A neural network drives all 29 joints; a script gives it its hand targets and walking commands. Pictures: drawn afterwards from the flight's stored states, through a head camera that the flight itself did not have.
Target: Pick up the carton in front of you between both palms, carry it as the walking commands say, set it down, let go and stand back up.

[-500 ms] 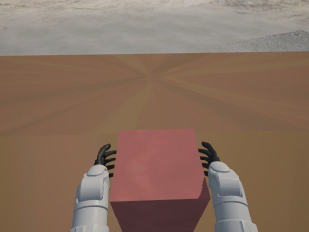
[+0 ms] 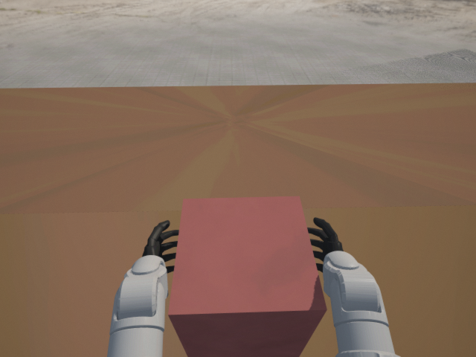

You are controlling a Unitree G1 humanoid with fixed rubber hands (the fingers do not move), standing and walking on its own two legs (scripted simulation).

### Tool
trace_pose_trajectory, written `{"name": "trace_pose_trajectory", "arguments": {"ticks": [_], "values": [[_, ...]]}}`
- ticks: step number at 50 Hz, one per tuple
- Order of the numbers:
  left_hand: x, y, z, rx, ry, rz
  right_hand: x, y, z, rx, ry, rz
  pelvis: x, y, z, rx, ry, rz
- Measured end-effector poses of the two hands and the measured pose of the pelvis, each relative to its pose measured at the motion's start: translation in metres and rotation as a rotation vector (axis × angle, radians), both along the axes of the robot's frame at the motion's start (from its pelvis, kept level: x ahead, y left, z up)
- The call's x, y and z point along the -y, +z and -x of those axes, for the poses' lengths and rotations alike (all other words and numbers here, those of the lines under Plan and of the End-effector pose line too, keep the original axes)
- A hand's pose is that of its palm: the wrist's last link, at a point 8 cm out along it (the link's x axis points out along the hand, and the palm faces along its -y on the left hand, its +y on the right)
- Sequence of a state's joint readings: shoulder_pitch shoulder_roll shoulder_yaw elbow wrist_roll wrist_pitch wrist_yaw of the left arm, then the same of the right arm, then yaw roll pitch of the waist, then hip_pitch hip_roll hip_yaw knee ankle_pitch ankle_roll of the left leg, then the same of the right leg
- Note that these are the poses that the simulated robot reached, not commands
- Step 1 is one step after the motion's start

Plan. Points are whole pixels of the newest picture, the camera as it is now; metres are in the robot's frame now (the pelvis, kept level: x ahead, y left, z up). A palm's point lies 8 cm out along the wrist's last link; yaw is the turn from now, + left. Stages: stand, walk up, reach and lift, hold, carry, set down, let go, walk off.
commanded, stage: carry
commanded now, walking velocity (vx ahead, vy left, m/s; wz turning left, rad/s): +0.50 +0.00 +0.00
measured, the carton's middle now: (243, 281) +0.29 +0.00 -0.01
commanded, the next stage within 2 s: none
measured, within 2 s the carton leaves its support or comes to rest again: neither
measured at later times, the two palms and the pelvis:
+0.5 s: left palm (160, 185) +0.47 +0.17 +0.08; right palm (300, 183) +0.47 -0.13 +0.08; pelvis +0.21 +0.02 +0.00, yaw -3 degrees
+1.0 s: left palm (190, 123) +0.76 +0.13 +0.07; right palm (290, 119) +0.79 -0.17 +0.06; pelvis +0.52 -0.04 +0.01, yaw +3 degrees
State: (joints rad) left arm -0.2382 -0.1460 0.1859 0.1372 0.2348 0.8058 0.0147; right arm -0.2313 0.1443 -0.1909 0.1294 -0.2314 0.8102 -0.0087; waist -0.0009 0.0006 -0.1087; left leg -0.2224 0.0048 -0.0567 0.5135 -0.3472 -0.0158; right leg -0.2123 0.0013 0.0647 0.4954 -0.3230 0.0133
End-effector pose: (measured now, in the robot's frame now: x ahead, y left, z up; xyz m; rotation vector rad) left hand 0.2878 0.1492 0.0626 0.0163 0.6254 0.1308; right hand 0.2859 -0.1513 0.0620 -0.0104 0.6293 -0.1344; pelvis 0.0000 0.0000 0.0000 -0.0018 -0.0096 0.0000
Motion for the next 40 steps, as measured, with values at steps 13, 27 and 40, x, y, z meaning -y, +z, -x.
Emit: {"name": "trace_pose_trajectory", "arguments": {"ticks": [13, 27, 40], "values": [[-0.001, 0.011, -0.08, -0.039, 0.022, 0.043, -0.002, 0.007, -0.074, -0.04, -0.038, -0.031, -0.001, -0.015, -0.089, -0.102, 0.002, 0.021], [-0.012, 0.024, -0.212, -0.095, 0.016, 0.067, -0.013, 0.023, -0.199, -0.093, -0.081, -0.05, -0.021, 0.002, -0.227, -0.111, -0.047, 0.008], [0.022, 0.001, -0.382, -0.067, 0.023, 0.038, 0.022, -0.001, -0.379, -0.067, -0.058, -0.067, 0.019, -0.026, -0.405, -0.059, 0.015, 0.035]]}}
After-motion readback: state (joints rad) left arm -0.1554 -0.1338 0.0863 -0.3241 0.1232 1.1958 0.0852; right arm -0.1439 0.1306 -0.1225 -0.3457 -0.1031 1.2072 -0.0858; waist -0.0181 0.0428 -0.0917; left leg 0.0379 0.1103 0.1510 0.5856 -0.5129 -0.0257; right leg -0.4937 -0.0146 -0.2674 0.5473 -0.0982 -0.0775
